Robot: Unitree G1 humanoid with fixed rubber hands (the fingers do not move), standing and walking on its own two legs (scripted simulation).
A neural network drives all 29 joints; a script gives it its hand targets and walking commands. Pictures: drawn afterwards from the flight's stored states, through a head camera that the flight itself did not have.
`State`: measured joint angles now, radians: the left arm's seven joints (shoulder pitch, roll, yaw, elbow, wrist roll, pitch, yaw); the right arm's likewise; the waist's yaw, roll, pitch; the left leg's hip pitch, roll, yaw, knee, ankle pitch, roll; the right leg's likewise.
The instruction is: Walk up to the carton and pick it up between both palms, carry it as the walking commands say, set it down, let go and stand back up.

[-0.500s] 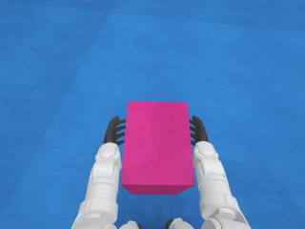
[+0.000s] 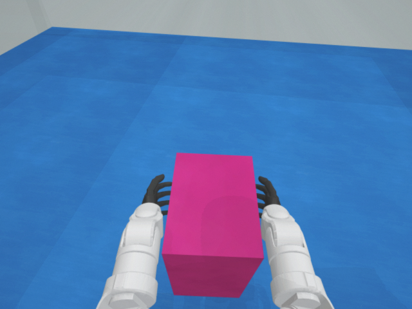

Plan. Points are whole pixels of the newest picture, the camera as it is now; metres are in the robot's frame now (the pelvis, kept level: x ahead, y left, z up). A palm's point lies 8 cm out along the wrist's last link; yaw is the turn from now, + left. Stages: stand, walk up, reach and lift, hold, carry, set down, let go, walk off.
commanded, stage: reach and lift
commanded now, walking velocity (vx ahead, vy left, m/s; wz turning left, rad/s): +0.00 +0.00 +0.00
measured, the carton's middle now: (210, 230) +0.31 +0.00 -0.04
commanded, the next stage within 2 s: hold in 1.22 s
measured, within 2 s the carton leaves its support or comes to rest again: neither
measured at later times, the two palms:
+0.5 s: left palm (144, 211) +0.29 +0.12 +0.07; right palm (276, 209) +0.30 -0.13 +0.07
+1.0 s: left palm (143, 207) +0.30 +0.13 +0.06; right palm (272, 209) +0.30 -0.12 +0.06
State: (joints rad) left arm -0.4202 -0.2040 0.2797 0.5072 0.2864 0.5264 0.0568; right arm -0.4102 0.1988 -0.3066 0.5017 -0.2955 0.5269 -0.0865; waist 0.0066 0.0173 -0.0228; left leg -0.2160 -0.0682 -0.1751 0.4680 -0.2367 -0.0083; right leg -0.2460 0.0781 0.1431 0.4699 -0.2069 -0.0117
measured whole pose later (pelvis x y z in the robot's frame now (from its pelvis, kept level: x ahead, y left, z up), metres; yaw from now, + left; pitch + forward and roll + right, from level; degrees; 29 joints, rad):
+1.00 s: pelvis +0.00 +0.01 +0.00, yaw +0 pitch -9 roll +0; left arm -0.42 -0.21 0.26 0.43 0.30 0.72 0.04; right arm -0.41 0.20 -0.28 0.41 -0.31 0.73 -0.07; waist 0.01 0.01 0.02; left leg -0.04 -0.06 -0.14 0.43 -0.23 0.01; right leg -0.06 0.06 0.13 0.42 -0.20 0.00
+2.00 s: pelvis -0.02 +0.01 +0.00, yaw +0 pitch -9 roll +0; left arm -0.41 -0.20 0.25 0.43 0.30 0.74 0.03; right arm -0.40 0.20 -0.26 0.41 -0.31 0.75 -0.07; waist 0.00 0.01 0.00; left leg -0.06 -0.06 -0.13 0.45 -0.22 0.01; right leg -0.08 0.06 0.12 0.43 -0.19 0.00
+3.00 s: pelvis -0.02 -0.07 -0.01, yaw +9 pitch +7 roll -2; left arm -0.27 -0.16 0.01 -0.17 0.08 1.08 0.19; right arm -0.25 0.15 -0.08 -0.22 -0.10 1.10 -0.18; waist -0.01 0.06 -0.09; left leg -0.63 0.05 -0.07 0.94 -0.50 -0.04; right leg -0.41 -0.02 -0.13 0.56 -0.25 -0.01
